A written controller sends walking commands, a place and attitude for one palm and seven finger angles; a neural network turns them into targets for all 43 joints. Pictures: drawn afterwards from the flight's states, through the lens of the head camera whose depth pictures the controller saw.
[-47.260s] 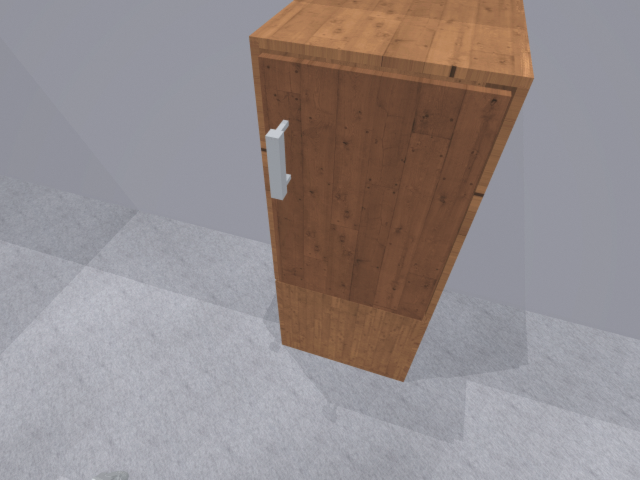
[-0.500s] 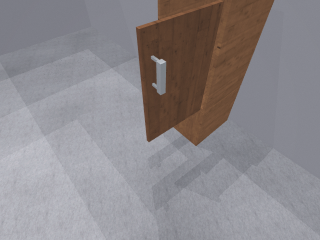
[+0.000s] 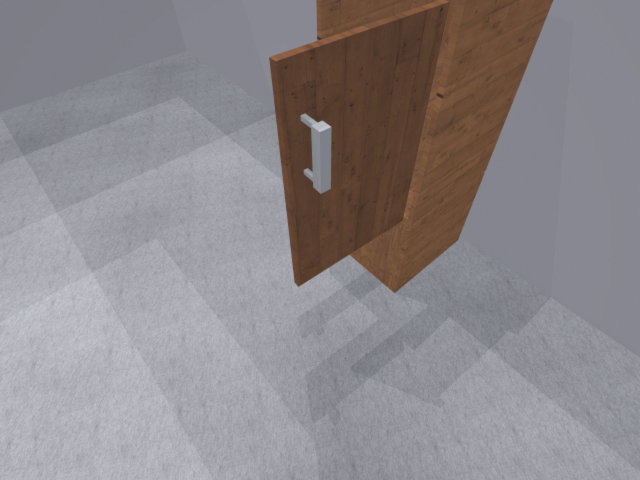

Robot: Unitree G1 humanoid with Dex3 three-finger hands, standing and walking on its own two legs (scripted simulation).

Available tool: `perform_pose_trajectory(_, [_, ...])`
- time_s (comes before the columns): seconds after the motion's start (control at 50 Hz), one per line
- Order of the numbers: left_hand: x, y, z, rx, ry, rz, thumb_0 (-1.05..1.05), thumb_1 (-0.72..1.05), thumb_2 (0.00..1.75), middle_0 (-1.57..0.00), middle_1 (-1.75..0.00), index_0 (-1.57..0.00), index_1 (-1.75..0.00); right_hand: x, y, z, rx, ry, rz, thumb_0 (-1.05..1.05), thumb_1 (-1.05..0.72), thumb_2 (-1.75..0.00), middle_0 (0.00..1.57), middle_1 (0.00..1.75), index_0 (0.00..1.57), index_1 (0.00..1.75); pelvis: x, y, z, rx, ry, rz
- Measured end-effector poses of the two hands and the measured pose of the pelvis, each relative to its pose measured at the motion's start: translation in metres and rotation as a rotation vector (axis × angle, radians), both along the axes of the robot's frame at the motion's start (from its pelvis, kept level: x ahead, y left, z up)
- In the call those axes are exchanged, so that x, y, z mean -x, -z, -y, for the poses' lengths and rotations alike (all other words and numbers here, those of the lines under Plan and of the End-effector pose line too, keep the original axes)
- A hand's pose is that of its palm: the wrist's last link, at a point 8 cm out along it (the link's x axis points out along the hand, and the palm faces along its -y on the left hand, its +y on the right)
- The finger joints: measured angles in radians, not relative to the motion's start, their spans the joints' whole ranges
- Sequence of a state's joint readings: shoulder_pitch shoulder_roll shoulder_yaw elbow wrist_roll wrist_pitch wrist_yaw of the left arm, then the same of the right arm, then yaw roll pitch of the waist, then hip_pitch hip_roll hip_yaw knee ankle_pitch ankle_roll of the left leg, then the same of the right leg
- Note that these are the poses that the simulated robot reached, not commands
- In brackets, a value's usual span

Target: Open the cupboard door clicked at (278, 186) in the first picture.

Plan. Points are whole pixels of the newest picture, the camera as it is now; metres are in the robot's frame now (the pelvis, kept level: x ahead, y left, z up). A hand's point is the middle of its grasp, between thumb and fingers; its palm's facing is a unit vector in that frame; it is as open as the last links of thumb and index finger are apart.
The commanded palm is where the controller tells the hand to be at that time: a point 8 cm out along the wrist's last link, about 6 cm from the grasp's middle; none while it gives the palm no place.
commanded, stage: stand and wait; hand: left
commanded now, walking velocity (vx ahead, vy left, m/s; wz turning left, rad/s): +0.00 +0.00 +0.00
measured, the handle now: (314, 153) +0.63 +0.05 +0.05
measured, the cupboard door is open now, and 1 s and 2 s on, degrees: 87 87 87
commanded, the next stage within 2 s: none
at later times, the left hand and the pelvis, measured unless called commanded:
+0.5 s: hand out of the picture +0.10 +0.23 -0.15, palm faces -0.01 -0.94 -0.33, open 7.4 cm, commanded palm none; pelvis +0.02 -0.01 +0.00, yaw +0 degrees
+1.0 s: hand out of the picture +0.10 +0.22 -0.16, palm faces -0.01 -0.95 -0.31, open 7.4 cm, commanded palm none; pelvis +0.03 -0.01 +0.00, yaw +0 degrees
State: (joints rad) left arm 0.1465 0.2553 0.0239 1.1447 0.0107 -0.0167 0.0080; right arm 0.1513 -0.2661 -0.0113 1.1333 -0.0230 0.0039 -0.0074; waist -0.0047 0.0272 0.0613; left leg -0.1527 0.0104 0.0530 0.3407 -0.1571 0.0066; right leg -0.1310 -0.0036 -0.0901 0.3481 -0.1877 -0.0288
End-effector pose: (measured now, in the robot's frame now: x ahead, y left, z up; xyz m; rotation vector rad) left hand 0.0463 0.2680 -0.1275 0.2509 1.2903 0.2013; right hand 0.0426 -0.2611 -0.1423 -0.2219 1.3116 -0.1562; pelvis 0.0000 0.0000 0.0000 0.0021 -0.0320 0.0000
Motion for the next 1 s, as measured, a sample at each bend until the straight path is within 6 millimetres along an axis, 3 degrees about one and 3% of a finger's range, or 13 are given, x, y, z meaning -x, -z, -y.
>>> perform_pose_trajectory(0.2, [-0.028, -0.009, -0.008, -0.031, 0.025, 0.043, 0.01, 0.9, 0.9, -0.2, -0.3, -0.2, -0.3, -0.023, -0.006, 0.017, 0.027, -0.017, 0.031, 0.0, -0.9, -0.9, 0.2, 0.3, 0.2, 0.3, -0.008, -0.001, 0.004, -0.001, 0.0, -0.004])
perform_pose_trajectory(0.38, [-0.041, -0.011, -0.008, -0.04, 0.035, 0.045, 0.01, 0.9, 0.9, -0.2, -0.3, -0.2, -0.3, -0.033, -0.008, 0.025, 0.035, -0.022, 0.027, 0.0, -0.9, -0.9, 0.2, 0.3, 0.2, 0.3, -0.017, -0.002, 0.008, -0.002, 0.001, -0.01])
perform_pose_trajectory(1.0, [-0.043, -0.003, 0.008, -0.013, 0.023, 0.016, 0.01, 0.9, 0.9, -0.2, -0.3, -0.2, -0.3, -0.041, -0.007, 0.021, 0.025, -0.008, 0.012, 0.01, -0.9, -0.9, 0.2, 0.3, 0.2, 0.3, -0.034, -0.002, 0.013, -0.002, 0.006, -0.012])
